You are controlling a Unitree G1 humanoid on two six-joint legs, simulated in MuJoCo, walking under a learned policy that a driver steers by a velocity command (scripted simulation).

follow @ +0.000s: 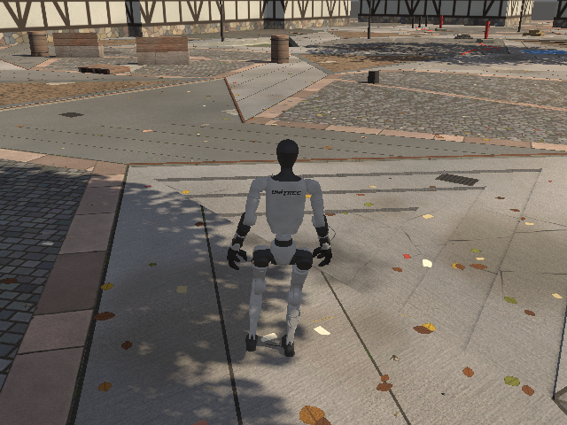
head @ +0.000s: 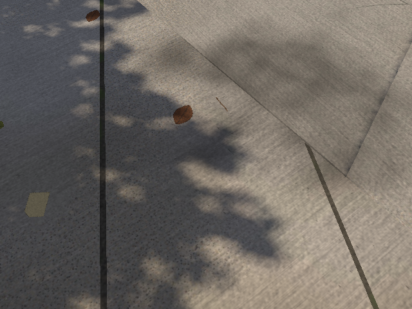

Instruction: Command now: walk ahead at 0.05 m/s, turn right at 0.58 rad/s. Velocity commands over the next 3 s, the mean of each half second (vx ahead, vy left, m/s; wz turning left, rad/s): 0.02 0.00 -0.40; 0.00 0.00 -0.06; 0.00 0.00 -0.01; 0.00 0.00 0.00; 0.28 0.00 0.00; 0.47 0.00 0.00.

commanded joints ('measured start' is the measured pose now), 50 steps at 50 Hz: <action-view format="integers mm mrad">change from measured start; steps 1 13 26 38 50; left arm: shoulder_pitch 31 14 -5 -37 -18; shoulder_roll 154 153 76 95 90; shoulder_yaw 36 36 -9 -46 -65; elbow -65 -97 -52 56 184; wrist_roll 1 16 2 0 -4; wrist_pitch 3 23 40 -2 -14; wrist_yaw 4 -11 -7 19 31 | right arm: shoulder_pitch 45 107 101 89 125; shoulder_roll -90 -100 -133 -134 -101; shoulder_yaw -22 -2 15 14 28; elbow -51 -88 -81 13 159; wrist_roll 3 36 17 22 22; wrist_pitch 9 -20 -56 -40 -31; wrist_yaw -4 -15 -2 9 10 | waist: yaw -9 -22 -37 -36 -52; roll -118 -153 113 -71 -35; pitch -132 -142 -92 -53 -4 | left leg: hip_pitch -26 261 518 432 438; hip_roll -19 -114 119 -1 5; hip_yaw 0 27 -103 -42 -44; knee -43 -424 -702 -707 -736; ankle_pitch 12 -75 688 281 222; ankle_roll -14 68 236 97 83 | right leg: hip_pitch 146 113 -55 237 181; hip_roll -259 -246 -46 -215 -209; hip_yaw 351 472 69 132 140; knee -169 -116 397 -74 -132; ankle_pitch -155 -44 -350 56 -75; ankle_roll -78 -66 182 81 74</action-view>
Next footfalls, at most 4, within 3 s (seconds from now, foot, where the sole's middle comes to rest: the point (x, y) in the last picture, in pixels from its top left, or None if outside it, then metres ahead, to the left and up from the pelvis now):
0.32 left None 0.07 0.15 -0.77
0.66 right None -0.01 -0.06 -0.77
2.76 right None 0.42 -0.07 -0.77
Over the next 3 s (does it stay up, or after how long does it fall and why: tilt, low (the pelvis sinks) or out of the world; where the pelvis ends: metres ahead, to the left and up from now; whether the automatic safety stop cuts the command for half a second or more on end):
stays up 0.41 -0.02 0.01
